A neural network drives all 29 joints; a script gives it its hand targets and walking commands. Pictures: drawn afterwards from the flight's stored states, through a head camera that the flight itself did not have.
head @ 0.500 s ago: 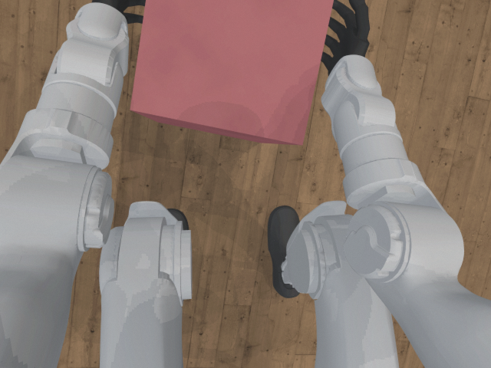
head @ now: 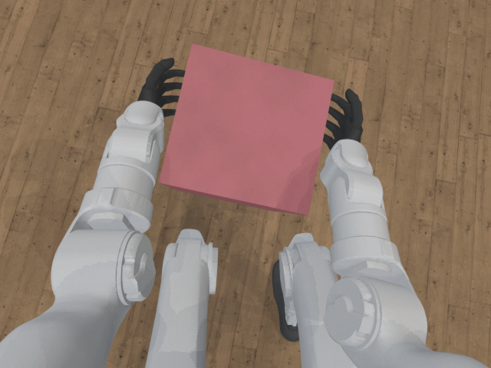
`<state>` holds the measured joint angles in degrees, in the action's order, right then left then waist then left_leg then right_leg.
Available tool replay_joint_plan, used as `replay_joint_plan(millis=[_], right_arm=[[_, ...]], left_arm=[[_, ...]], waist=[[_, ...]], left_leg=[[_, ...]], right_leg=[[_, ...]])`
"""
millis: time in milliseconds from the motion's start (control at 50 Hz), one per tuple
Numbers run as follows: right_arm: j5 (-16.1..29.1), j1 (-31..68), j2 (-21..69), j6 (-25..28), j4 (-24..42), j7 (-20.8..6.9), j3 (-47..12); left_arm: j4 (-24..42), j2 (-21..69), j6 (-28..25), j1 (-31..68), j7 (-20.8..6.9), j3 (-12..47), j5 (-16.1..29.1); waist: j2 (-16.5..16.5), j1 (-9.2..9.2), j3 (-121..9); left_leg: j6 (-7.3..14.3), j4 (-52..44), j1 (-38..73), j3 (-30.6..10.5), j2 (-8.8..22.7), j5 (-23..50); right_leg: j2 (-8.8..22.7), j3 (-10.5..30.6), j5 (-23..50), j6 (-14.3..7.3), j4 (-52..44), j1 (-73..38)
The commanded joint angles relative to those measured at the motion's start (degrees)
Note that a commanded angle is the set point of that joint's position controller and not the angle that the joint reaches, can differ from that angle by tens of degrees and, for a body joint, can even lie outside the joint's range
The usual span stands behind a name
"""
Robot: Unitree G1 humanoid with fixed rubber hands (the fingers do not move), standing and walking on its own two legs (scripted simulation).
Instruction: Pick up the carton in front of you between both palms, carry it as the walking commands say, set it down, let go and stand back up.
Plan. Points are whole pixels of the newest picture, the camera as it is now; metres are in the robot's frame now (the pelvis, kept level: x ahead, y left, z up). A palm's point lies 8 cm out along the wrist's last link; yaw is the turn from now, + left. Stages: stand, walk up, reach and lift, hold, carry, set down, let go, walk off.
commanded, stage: reach and lift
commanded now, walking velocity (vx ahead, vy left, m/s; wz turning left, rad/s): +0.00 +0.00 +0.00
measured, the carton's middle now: (241, 146) +0.48 +0.03 -0.17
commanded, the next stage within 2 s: none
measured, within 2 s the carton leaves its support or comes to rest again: neither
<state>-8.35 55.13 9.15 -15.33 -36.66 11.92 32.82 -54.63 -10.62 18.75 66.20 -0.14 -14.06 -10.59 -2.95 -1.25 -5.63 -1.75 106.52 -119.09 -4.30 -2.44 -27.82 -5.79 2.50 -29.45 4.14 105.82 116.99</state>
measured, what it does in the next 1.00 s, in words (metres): rises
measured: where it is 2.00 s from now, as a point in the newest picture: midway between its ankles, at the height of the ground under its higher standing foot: (241, 312)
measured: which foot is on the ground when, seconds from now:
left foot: down 0.00-1.00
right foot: down 0.00-1.00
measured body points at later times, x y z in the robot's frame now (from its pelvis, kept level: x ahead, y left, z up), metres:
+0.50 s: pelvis +0.04 +0.00 +0.12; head +0.22 +0.03 +0.53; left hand +0.48 +0.17 +0.06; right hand +0.46 -0.13 +0.07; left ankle +0.12 +0.13 -0.43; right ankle +0.12 -0.13 -0.43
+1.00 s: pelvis +0.08 +0.00 +0.25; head +0.16 +0.01 +0.70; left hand +0.42 +0.17 +0.22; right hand +0.43 -0.13 +0.23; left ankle +0.12 +0.13 -0.43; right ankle +0.12 -0.13 -0.43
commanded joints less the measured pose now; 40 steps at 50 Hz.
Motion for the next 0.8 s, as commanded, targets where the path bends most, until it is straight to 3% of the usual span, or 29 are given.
replay_joint_plan(millis=[0, 20, 60, 100, 120, 140, 160, 200, 220, 240, 280, 300, 320, 340, 380, 400, 420, 440, 460, 500, 520, 540, 580, 640, 660, 720, 740, 760, 780], right_arm=[[6.1, 42.8, 48.2, -0.3, 0.5, -15.5, -31.3], [3.1, 41.7, 50.1, -1.3, -1.6, -15.7, -30.8], [5.1, 38.1, 51.5, -0.8, -3.4, -16.0, -30.4], [6.3, 38.4, 53.3, -1.4, 0.6, -16.5, -35.2], [5.6, 37.3, 55.7, -1.5, 2.6, -16.5, -37.3], [6.6, 34.7, 56.7, -1.5, 0.6, -16.9, -37.4], [5.2, 30.8, 56.9, -1.7, 1.9, -17.2, -37.5], [6.6, 31.6, 55.0, -1.8, 3.0, -17.5, -39.9], [10.5, 33.1, 57.8, -1.7, 8.0, -18.1, -43.0], [7.7, 29.5, 55.8, -2.4, 4.2, -18.4, -42.4], [7.8, 25.1, 59.9, -3.4, 0.6, -17.7, -42.5], [7.3, 26.1, 57.1, -2.6, 3.6, -18.0, -40.9], [8.3, 28.6, 55.9, -2.2, 5.9, -18.2, -45.1], [8.3, 23.6, 58.4, -2.2, 6.5, -18.1, -44.2], [11.3, 25.8, 56.8, -2.1, 6.2, -18.6, -46.0], [7.8, 23.1, 55.4, -2.6, 4.8, -18.8, -46.2], [8.2, 18.3, 58.2, -2.8, 5.6, -18.8, -45.7], [7.9, 16.8, 56.1, -3.3, 2.8, -19.4, -45.0], [9.1, 14.8, 58.7, -3.3, 3.2, -19.7, -45.5], [8.0, 16.6, 59.6, -3.2, 4.8, -19.9, -47.2], [8.1, 13.6, 60.0, -3.6, 0.5, -19.9, -45.9], [6.4, 13.7, 58.5, -3.8, 2.1, -19.9, -45.6], [8.4, 14.7, 56.8, -2.4, 4.2, -20.2, -45.6], [5.3, 8.2, 58.3, -2.8, 2.6, -20.2, -44.0], [5.0, 5.4, 56.4, -2.6, -1.5, -20.1, -42.8], [5.7, 7.2, 57.2, -2.1, 0.0, -20.8, -44.6], [3.5, 3.3, 58.5, -2.6, -0.9, -20.9, -42.7], [4.9, 5.9, 56.8, -2.3, 0.8, -20.8, -43.0], [4.9, 0.8, 60.2, -2.8, -0.4, -21.1, -44.8]], left_arm=[[6.0, 59.6, -2.8, 26.2, -13.8, 15.5, 5.2], [4.4, 58.5, -2.9, 27.8, -14.0, 12.5, 4.4], [6.7, 61.1, -2.6, 29.8, -14.1, 15.5, 6.2], [8.0, 62.7, -2.7, 24.7, -14.7, 16.0, 5.8], [9.0, 61.3, -2.1, 23.2, -14.8, 16.2, 4.5], [4.5, 65.2, -1.8, 17.9, -14.6, 15.4, 5.2], [9.5, 65.7, -2.1, 19.3, -14.9, 17.7, 4.6], [10.5, 66.4, -1.2, 21.5, -14.8, 20.7, 7.4], [13.1, 66.6, -1.0, 15.2, -14.1, 21.0, 6.2], [11.2, 68.6, -0.9, 17.0, -14.7, 20.6, 7.6], [17.7, 65.0, -1.1, 19.5, -15.1, 24.2, 9.6], [15.6, 66.6, -0.3, 19.6, -14.5, 24.9, 8.5], [18.1, 68.6, -0.8, 17.5, -13.8, 26.4, 10.5], [20.1, 70.6, -1.2, 17.9, -13.4, 28.8, 10.9], [17.7, 72.7, -0.4, 13.5, -13.5, 29.1, 11.4], [18.5, 72.6, -0.8, 13.1, -13.3, 27.9, 11.3], [21.2, 72.6, -0.9, 12.4, -12.8, 30.2, 11.4], [16.9, 72.5, -0.4, 10.4, -12.8, 27.5, 10.8], [20.4, 72.5, -0.5, 7.6, -12.6, 29.1, 10.9], [16.1, 71.9, 0.1, 5.4, -12.7, 24.7, 7.5], [19.5, 71.9, -0.3, 6.8, -12.3, 28.0, 8.5], [16.3, 71.1, -0.3, 4.7, -12.7, 23.3, 6.5], [17.3, 73.9, -0.5, 2.1, -12.3, 27.7, 8.0], [17.4, 72.1, -1.0, -0.6, -12.1, 25.7, 6.9], [15.6, 75.5, -0.7, 0.2, -12.2, 26.5, 8.0], [16.1, 75.7, -1.2, -5.5, -12.0, 24.6, 6.1], [20.1, 74.5, -1.4, -1.8, -11.9, 27.2, 7.7], [18.7, 72.4, -1.1, -2.2, -12.1, 26.0, 6.4], [20.9, 75.5, -1.5, -3.8, -11.7, 29.1, 8.3]], waist=[[7.1, 2.25, -54.5], [3.5, 0.61, -53.2], [6.2, -0.31, -54.7], [4.7, 1.47, -57.5], [2.7, 4.96, -64.2], [3.9, 1.25, -62.1], [3.5, 4.71, -61.9], [6.9, 1.88, -59.3], [5.3, 7.93, -65.6], [4.0, 2.61, -60.9], [0.2, 1.62, -60.7], [6.3, 1.54, -57.9], [5.5, 2.54, -60.3], [7.9, -0.40, -63.4], [10.9, 2.36, -61.2], [5.2, -2.44, -61.2], [8.2, 0.58, -60.0], [6.6, -0.77, -57.9], [6.3, 2.92, -54.9], [2.0, 3.55, -51.1], [5.7, 2.38, -51.0], [0.5, 1.49, -48.0], [7.8, 3.66, -47.1], [3.7, 2.94, -43.0], [4.1, -1.58, -40.9], [6.1, 4.08, -40.4], [2.5, -1.23, -41.1], [3.6, 2.98, -38.1], [3.4, -0.49, -38.9]], left_leg=[[2.0, -15.1, 35.9, 7.2, -5.6, 3.7], [2.8, -15.0, 35.1, 6.7, -5.5, 1.7], [2.5, -16.4, 38.2, 7.6, -5.4, 3.8], [2.1, -18.1, 38.9, 7.2, -5.8, 7.5], [2.7, -18.0, 43.5, 7.4, -6.4, 9.2], [2.6, -19.3, 45.4, 7.1, -6.0, 9.6], [2.6, -19.0, 46.2, 7.3, -6.6, 9.6], [1.7, -21.1, 44.7, 7.1, -6.0, 11.3], [2.1, -23.3, 53.9, 7.3, -6.3, 14.1], [1.7, -23.1, 50.6, 6.6, -6.3, 13.9], [2.2, -24.4, 54.6, 6.5, -6.2, 8.6], [1.9, -25.7, 51.9, 6.3, -6.2, 9.5], [1.4, -26.2, 57.1, 5.8, -6.7, 12.8], [1.2, -27.8, 62.8, 4.9, -6.1, 14.8], [0.7, -27.3, 62.1, 6.2, -6.1, 16.1], [0.6, -27.6, 61.0, 4.9, -7.0, 17.3], [0.3, -29.5, 61.8, 5.1, -6.6, 18.4], [0.4, -29.9, 62.3, 4.7, -6.2, 15.6], [0.3, -32.3, 62.2, 5.3, -6.7, 15.3], [1.9, -36.1, 64.1, 3.1, -6.4, 13.2], [0.7, -35.4, 64.6, 4.7, -6.7, 14.3], [1.8, -36.6, 66.0, 4.0, -6.2, 13.1], [1.5, -39.3, 68.1, 2.8, -5.9, 17.2], [1.5, -43.2, 71.3, 2.5, -6.1, 14.1], [1.6, -43.1, 72.5, 1.7, -5.4, 14.6], [1.3, -47.5, 75.6, 2.8, -6.1, 16.2], [1.4, -48.4, 76.9, 0.4, -4.9, 15.2], [1.9, -49.7, 78.9, 1.4, -5.1, 16.9], [1.5, -50.6, 81.8, 1.1, -5.0, 16.8]], right_leg=[[-5.8, -7.2, 3.0, -1.7, -12.9, -25.0], [-6.1, -6.6, 0.5, -1.2, -14.8, -24.7], [-6.0, -6.5, 3.3, -1.5, -16.8, -28.2], [-5.7, -5.9, 6.8, -0.9, -18.2, -33.3], [-5.6, -6.5, 7.7, -0.2, -17.2, -32.8], [-6.3, -7.1, 7.8, -0.1, -18.5, -33.5], [-5.7, -5.5, 6.9, 0.1, -20.2, -34.5], [-5.9, -5.5, 10.7, -1.0, -20.8, -35.8], [-6.4, -6.3, 10.3, 0.1, -21.3, -35.3], [-5.5, -5.6, 11.0, -0.5, -23.2, -38.3], [-5.7, -5.7, 5.8, -0.3, -25.7, -40.6], [-5.6, -5.4, 7.5, -1.0, -25.4, -38.7], [-5.9, -5.4, 9.2, -1.1, -24.6, -37.8], [-6.3, -5.8, 12.1, -1.1, -25.5, -40.4], [-5.5, -3.5, 12.1, -1.7, -26.8, -43.1], [-6.0, -5.2, 12.5, -1.4, -28.9, -43.3], [-5.6, -3.6, 15.5, -1.5, -29.3, -47.4], [-5.3, -4.1, 12.7, -1.6, -30.7, -47.6], [-5.5, -4.1, 13.1, -1.8, -31.3, -49.1], [-4.9, -4.1, 9.7, -1.0, -35.0, -48.7], [-4.5, -2.1, 11.0, -1.6, -36.5, -53.0], [-4.4, -2.7, 8.9, -0.4, -38.9, -50.8], [-4.1, -2.1, 13.0, -1.7, -37.9, -53.4], [-4.0, -1.6, 12.1, -1.9, -42.0, -56.8], [-3.4, -0.4, 13.2, -2.8, -44.5, -60.2], [-3.4, 0.1, 12.8, -2.7, -48.4, -63.4], [-3.6, -1.1, 13.6, -3.3, -48.0, -66.2], [-3.0, 0.1, 14.5, -3.1, -49.6, -64.6], [-2.9, 0.6, 15.8, -3.4, -51.3, -70.6]])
